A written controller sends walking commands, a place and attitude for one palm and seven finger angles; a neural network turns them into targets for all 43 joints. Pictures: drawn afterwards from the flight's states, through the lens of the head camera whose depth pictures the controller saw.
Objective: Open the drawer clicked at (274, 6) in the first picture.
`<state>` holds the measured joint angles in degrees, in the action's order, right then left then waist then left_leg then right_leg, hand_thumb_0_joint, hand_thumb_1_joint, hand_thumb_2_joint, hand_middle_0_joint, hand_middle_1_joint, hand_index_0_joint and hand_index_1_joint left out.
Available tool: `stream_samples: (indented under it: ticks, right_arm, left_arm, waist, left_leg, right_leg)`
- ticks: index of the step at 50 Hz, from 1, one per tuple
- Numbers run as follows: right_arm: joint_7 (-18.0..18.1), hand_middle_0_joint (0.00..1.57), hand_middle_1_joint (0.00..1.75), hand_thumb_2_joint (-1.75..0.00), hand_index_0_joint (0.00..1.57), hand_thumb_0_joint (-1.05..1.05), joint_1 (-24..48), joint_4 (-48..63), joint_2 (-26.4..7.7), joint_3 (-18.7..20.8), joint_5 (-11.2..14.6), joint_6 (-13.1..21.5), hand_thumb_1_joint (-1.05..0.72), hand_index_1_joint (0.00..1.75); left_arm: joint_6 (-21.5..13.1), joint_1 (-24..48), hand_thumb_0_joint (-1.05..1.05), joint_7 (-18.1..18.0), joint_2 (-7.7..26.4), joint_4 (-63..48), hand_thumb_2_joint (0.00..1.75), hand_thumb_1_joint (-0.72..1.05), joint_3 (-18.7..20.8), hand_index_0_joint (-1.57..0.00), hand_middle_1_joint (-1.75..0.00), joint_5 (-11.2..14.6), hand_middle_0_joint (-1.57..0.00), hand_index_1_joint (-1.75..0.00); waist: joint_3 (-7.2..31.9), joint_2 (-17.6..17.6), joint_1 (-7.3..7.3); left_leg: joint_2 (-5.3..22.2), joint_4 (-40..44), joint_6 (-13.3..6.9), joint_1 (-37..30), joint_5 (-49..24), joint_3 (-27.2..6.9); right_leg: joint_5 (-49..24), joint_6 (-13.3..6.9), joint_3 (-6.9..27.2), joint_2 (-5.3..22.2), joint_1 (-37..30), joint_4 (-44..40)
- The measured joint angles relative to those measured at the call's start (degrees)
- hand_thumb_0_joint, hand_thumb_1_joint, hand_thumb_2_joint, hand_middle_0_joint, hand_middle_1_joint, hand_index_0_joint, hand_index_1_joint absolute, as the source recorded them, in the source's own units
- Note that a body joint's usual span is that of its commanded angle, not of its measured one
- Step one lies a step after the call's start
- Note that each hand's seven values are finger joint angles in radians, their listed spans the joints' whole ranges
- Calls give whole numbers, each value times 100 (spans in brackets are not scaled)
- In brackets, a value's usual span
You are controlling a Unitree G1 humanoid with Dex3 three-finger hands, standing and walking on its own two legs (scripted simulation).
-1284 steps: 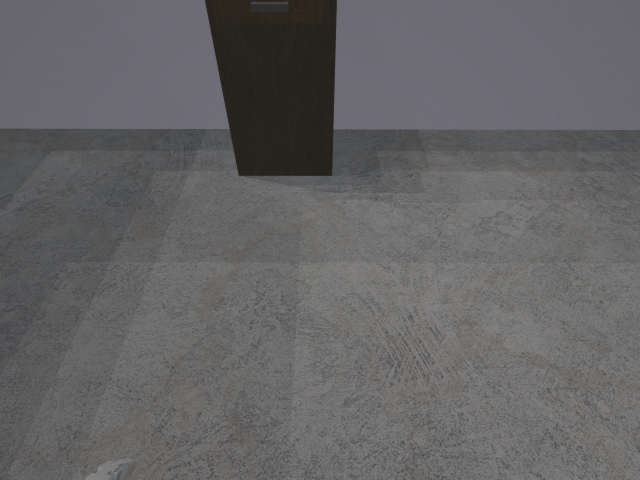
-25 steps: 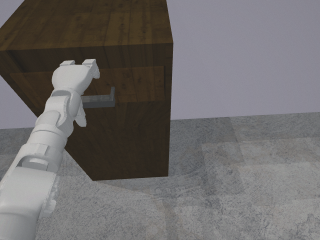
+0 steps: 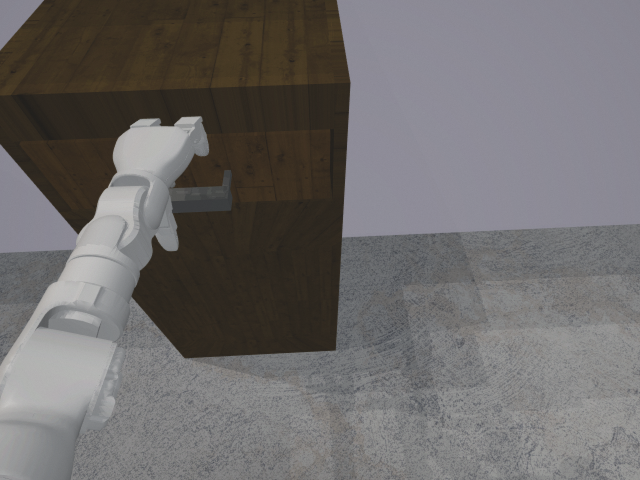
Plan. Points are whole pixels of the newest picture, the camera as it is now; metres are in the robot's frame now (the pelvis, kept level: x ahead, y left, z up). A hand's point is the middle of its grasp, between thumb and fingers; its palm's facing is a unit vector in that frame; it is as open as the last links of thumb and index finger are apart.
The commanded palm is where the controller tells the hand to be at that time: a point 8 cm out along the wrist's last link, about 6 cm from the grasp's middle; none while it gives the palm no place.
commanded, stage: re-aim the fingers above the handle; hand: left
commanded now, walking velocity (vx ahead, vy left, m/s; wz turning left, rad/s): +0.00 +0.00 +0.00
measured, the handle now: (186, 189) +0.52 +0.20 +0.04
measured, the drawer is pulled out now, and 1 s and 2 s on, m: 0.00 0.00 0.00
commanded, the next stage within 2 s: lower the fingers behind the handle in 0.58 s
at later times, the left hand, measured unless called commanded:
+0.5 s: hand (169, 180) +0.48 +0.20 +0.10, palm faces -0.02 +0.00 -1.00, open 13.6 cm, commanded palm +0.46 +0.23 +0.16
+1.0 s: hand (170, 180) +0.48 +0.20 +0.10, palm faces +0.01 +0.00 -1.00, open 13.5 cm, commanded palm +0.46 +0.23 +0.14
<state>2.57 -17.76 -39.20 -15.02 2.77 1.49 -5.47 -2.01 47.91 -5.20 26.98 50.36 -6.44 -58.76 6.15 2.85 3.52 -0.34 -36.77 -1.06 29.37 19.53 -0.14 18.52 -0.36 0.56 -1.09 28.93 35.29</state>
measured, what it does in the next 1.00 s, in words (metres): stands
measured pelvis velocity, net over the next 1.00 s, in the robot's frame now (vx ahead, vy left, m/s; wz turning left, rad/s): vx -0.02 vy -0.01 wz -0.02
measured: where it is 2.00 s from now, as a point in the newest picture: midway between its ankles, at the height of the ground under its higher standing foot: outside the picture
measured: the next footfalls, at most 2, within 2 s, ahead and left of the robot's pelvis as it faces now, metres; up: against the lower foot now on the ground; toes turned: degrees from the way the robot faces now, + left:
none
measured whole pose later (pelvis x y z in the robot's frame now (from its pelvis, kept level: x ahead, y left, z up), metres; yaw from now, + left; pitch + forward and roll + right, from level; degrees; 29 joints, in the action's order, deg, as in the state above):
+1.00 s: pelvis -0.02 -0.01 +0.00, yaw -1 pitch +14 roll +0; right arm 4.1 -18.4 -39.0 -15.2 0.8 2.1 -4.2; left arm -3.4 53.4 -11.2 30.2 61.0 -2.3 -62.1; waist 6.3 2.7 6.1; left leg 0.7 -37.7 -0.5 33.6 17.9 0.8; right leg 16.6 -0.7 1.5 -2.1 33.9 36.7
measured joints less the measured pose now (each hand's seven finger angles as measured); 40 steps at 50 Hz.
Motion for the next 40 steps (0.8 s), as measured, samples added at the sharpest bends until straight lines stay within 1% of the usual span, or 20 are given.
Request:
stream_samples:
  ticks: [4, 9, 13, 16, 22, 28, 33, 40]
  right_arm:
    - [6, 20, 30, -90, 20, 1, 33, -12, -3, -34, -15, -4, -90, 30]
    - [3, 20, 30, -90, 20, 1, 79, -18, 38, -76, 1, -21, -90, 30]
    - [29, 20, 30, -90, 20, 1, 95, -9, 66, -115, 14, -35, -90, 30]
    - [75, 20, 30, -90, 20, 1, 96, -4, 69, -144, 39, -40, -90, 30]
    - [166, 20, 30, -90, 20, 1, 59, 17, 20, -159, 73, -26, -90, 30]
    - [213, 20, 30, -90, 20, 1, 6, 7, -59, -128, 84, 23, -90, 30]
    - [215, 20, 30, -90, 20, 1, -27, -7, -95, -98, 89, 60, -90, 30]
    - [189, 20, 30, -90, 20, 1, -36, -34, -82, -117, 83, 106, -90, 30]
  left_arm:
    - [-166, -25, 0, -245, 26, 125, 30, -49, 188, -34, -124, -116, -38, -121]
    - [-110, -34, 0, -414, 31, 259, 30, -49, 327, -36, -123, -159, -40, -123]
    - [-17, -12, 0, -432, 69, 373, 30, -49, 422, -38, -122, -203, -40, -125]
    - [-7, 11, 0, -411, 148, 455, 30, -49, 412, -38, -122, -240, -39, -124]
    - [-100, 61, 0, -281, 280, 565, 30, -49, 461, -37, -121, -211, -38, -122]
    - [-247, 114, 0, -258, 380, 608, 30, -49, 502, -37, -122, -223, -38, -121]
    - [-292, 164, 0, -332, 401, 630, 30, -49, 484, -37, -122, -237, -38, -122]
    - [-229, 327, 0, -482, 350, 796, 30, -49, 424, -37, -122, -271, -40, -124]
  waist:
    - [39, 16, 19]
    - [37, 44, 59]
    - [20, 61, 106]
    - [2, 63, 142]
    - [-37, 48, 195]
    - [-58, 23, 217]
    - [-57, 8, 217]
    - [-30, 0, 217]
  left_leg:
    - [14, -40, 5, 66, 18, 35]
    - [40, -6, 17, 61, -8, 81]
    - [64, 56, 33, 19, -50, 106]
    - [80, 107, 45, -18, -84, 121]
    - [103, 180, 66, -57, -142, 131]
    - [117, 160, 78, 1, -159, 119]
    - [118, 115, 80, 83, -159, 106]
    - [107, 40, 75, 219, -164, 83]
  right_leg:
    - [15, -3, 35, -14, 91, 63]
    - [-17, -10, 80, -40, 117, 57]
    - [-63, -23, 106, -63, 96, 10]
    - [-97, -30, 121, -79, 72, -27]
    - [-156, -47, 131, -101, 46, -86]
    - [-176, -57, 118, -115, 96, -78]
    - [-179, -59, 105, -116, 170, -44]
    - [-180, -53, 80, -104, 291, 19]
